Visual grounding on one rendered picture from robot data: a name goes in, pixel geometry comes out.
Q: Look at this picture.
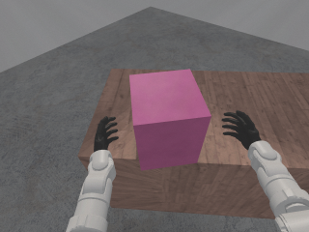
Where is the right robot forearm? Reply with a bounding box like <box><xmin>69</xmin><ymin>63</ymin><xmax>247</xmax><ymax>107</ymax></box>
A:
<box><xmin>247</xmin><ymin>140</ymin><xmax>309</xmax><ymax>218</ymax></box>

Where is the pedestal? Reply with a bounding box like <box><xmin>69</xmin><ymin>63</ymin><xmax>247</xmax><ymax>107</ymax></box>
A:
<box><xmin>77</xmin><ymin>69</ymin><xmax>309</xmax><ymax>219</ymax></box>

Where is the left robot forearm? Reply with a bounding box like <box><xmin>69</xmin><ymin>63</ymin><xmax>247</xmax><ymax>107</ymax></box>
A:
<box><xmin>66</xmin><ymin>150</ymin><xmax>116</xmax><ymax>232</ymax></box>

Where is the right robot upper arm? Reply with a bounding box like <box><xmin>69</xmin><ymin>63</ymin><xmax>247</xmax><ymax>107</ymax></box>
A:
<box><xmin>274</xmin><ymin>210</ymin><xmax>309</xmax><ymax>232</ymax></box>

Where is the carton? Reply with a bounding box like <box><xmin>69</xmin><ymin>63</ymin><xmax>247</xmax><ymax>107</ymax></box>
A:
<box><xmin>129</xmin><ymin>69</ymin><xmax>211</xmax><ymax>171</ymax></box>

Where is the left robot hand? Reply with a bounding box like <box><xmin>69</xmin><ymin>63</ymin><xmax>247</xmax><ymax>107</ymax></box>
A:
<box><xmin>94</xmin><ymin>116</ymin><xmax>119</xmax><ymax>152</ymax></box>

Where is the right robot hand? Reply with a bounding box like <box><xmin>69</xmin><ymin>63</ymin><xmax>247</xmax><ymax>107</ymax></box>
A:
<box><xmin>222</xmin><ymin>110</ymin><xmax>262</xmax><ymax>150</ymax></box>

